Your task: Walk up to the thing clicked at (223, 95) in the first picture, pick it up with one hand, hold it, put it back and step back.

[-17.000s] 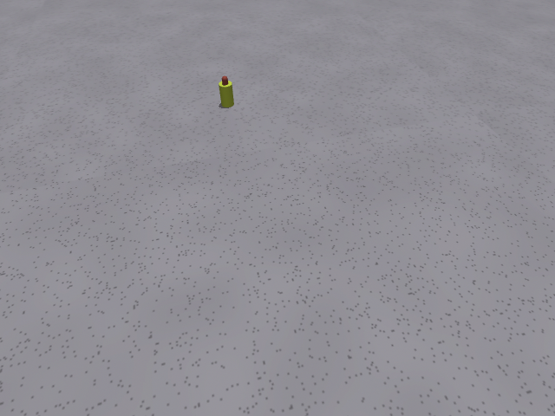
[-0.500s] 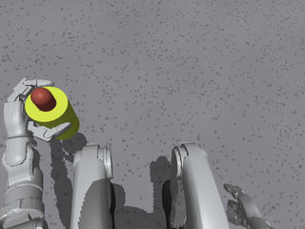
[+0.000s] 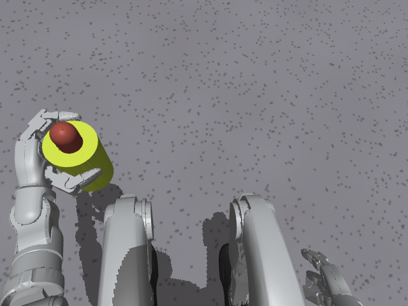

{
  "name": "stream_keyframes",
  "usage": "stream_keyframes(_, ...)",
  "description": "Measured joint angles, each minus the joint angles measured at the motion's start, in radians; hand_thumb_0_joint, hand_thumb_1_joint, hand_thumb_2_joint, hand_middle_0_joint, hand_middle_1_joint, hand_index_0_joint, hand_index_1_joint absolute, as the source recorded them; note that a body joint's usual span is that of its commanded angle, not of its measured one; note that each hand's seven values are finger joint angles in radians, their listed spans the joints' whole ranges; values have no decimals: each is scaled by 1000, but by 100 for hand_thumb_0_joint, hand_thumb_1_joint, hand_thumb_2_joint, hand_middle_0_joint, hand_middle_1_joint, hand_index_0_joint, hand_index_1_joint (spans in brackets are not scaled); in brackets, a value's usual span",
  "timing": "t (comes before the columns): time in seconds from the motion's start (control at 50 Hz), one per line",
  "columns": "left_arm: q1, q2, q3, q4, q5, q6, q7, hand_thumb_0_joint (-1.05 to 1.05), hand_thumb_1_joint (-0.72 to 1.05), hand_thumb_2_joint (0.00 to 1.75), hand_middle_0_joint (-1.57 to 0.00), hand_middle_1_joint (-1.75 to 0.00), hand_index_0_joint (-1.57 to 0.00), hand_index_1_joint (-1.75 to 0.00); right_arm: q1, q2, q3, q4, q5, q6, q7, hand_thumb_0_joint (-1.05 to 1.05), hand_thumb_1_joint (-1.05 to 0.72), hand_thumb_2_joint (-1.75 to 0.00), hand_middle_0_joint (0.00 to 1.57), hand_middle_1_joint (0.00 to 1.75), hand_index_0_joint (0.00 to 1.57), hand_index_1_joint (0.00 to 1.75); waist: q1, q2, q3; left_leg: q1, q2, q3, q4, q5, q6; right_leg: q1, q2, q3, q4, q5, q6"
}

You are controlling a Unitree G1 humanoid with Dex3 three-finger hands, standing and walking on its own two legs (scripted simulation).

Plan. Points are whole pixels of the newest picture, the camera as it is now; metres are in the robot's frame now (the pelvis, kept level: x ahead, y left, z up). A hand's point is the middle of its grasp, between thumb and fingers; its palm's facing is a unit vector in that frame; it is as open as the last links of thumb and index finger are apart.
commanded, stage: lift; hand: left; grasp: from the side
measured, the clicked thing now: (79, 154) +0.39 +0.24 -0.06
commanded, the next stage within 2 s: hold in 2.00 s
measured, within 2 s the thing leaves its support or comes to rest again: neither
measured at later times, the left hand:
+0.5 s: hand (34, 130) +0.38 +0.24 +0.09, palm faces +0.17 -0.98 -0.05, open 11.6 cm
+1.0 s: hand out of the picture +0.36 +0.24 +0.26, palm faces +0.20 -0.98 -0.02, open 11.6 cm
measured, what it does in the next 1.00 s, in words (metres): rises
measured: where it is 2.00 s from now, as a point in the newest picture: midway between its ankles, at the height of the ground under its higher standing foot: (190, 296)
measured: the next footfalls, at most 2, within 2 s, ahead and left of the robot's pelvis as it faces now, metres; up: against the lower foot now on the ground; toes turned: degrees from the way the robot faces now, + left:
none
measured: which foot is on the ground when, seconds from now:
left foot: down 0.00-1.00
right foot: down 0.00-1.00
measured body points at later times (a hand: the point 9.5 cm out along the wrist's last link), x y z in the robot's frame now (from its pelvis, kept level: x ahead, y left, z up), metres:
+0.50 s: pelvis +0.01 +0.00 +0.10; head +0.19 +0.03 +0.51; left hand +0.36 +0.29 +0.10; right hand +0.19 -0.25 -0.03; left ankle +0.09 +0.14 -0.36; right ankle +0.08 -0.11 -0.36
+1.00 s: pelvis +0.04 +0.01 +0.24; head +0.14 +0.04 +0.68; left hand +0.35 +0.29 +0.26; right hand +0.22 -0.22 +0.14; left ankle +0.09 +0.14 -0.36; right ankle +0.08 -0.11 -0.36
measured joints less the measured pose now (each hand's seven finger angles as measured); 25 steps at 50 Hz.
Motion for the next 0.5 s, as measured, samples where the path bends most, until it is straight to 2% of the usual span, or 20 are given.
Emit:
stream_keyframes(0.24, 91, -17, -44, -166, -17, 83, 17, 0, -58, 110, -62, -99, -63, -98, 13, 3, -11, -37, 32, -12, -20, 0, -94, -90, 21, 30, 21, 30, 17, 14, -25, 87, -1, 10, -102, 7, 0, 84, -3, 4, -101, 7, -1)
stream_keyframes(0.38, 124, -40, -69, -250, -46, 133, 42, 0, -58, 110, -62, -99, -63, -98, 17, 2, -17, -50, 54, -22, -36, 0, -93, -90, 21, 30, 21, 30, 35, 27, -42, 182, 0, 19, -203, 12, 2, 179, -4, 8, -203, 14, 2)
stream_keyframes(0.5, 176, -55, -110, -330, -29, 186, 75, 0, -58, 110, -61, -99, -63, -99, 23, 7, -25, -60, 68, -21, -48, 0, -92, -90, 21, 30, 21, 30, 47, 36, -48, 301, 0, 26, -309, 18, 4, 299, -4, 9, -315, 25, 4)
